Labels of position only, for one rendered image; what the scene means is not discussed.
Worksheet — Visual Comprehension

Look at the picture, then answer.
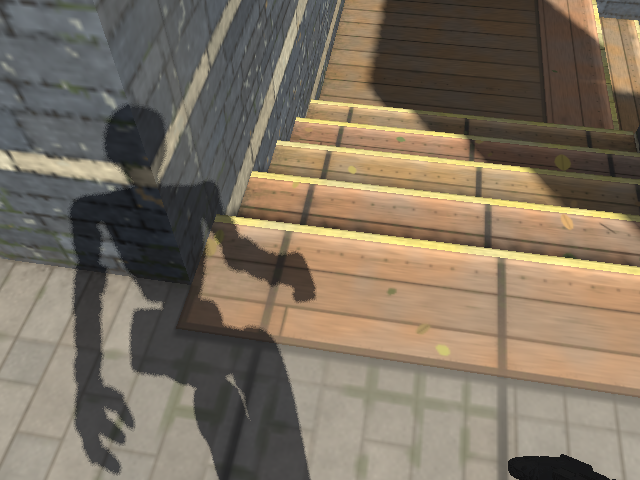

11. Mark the robot right hand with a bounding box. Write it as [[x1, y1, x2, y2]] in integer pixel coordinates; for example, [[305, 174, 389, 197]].
[[508, 454, 616, 480]]

